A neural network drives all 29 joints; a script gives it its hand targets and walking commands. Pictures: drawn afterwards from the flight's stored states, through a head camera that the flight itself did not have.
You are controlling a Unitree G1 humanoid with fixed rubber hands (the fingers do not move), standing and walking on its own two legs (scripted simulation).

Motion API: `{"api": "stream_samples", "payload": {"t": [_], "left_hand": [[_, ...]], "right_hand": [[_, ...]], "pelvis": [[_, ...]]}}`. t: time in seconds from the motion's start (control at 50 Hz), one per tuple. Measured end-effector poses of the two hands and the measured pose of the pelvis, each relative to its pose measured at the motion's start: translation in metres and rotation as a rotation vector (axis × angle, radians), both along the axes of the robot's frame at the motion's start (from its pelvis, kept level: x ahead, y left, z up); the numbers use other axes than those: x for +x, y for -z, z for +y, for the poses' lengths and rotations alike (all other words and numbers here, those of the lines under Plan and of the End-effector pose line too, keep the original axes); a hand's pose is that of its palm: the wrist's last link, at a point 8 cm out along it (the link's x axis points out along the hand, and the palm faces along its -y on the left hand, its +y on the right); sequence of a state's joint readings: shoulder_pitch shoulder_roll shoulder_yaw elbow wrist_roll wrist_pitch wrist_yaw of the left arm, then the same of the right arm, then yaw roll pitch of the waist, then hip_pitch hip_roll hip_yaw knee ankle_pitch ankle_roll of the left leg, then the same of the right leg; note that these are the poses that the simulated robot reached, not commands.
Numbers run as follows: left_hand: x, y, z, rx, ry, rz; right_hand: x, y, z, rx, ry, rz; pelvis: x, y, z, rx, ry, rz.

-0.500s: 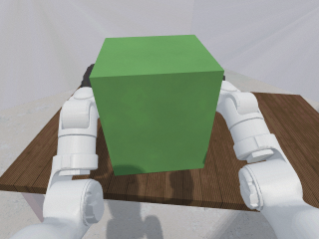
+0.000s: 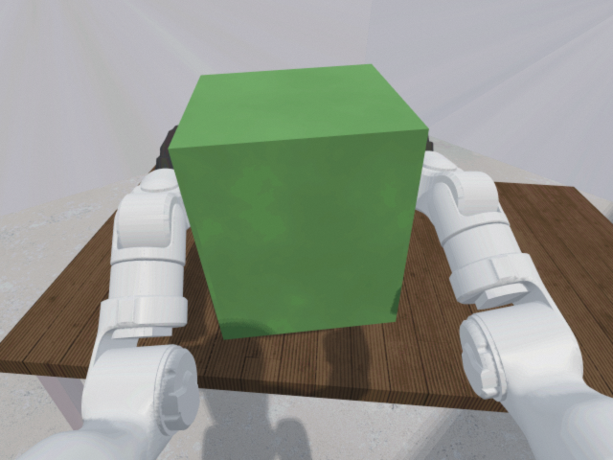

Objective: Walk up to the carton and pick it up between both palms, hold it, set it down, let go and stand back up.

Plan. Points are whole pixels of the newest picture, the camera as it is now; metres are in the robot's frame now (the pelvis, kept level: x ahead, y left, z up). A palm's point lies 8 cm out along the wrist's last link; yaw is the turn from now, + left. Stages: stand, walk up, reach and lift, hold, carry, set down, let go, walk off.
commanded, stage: hold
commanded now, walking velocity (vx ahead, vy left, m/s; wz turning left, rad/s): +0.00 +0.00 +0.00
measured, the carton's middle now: (298, 199) +0.34 +0.00 +0.24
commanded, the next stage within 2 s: none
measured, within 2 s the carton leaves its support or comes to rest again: neither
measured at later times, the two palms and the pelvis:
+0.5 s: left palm (172, 180) +0.36 +0.15 +0.25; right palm (417, 165) +0.36 -0.16 +0.27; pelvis -0.01 +0.00 +0.00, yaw +0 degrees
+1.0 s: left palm (172, 181) +0.36 +0.15 +0.25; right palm (416, 166) +0.36 -0.15 +0.27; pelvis +0.00 +0.00 +0.00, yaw +0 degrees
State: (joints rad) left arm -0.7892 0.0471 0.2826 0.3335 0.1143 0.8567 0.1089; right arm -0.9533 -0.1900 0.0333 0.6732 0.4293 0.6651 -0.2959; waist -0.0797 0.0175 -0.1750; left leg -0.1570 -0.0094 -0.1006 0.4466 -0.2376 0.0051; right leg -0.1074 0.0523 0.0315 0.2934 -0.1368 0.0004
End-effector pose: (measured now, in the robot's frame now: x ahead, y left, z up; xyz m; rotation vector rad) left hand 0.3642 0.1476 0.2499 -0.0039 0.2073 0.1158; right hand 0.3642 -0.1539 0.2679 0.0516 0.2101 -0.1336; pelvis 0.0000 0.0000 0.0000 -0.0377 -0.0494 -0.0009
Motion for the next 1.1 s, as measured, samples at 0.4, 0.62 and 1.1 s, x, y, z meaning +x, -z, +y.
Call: {"api": "stream_samples", "payload": {"t": [0.4,0.62,1.1], "left_hand": [[-0.0011,-0.0042,-0.0009,-0.002,-0.001,0.005],[0.0,-0.0038,-0.001,-0.005,-0.001,0.006],[0.0004,-0.0021,0.0004,-0.001,0.002,0.002]], "right_hand": [[-0.0014,-0.0019,-0.001,0.008,0.001,0.006],[-0.0001,-0.0023,-0.0012,0.002,0.0,0.008],[-0.0002,-0.0009,0.0001,0.003,0.001,0.005]], "pelvis": [[-0.0053,0.0,-0.0019,0.003,0.003,0.014],[-0.0052,-0.0001,-0.0034,0.003,-0.003,0.017],[-0.0026,0.0,-0.0012,0.001,-0.001,0.012]]}}
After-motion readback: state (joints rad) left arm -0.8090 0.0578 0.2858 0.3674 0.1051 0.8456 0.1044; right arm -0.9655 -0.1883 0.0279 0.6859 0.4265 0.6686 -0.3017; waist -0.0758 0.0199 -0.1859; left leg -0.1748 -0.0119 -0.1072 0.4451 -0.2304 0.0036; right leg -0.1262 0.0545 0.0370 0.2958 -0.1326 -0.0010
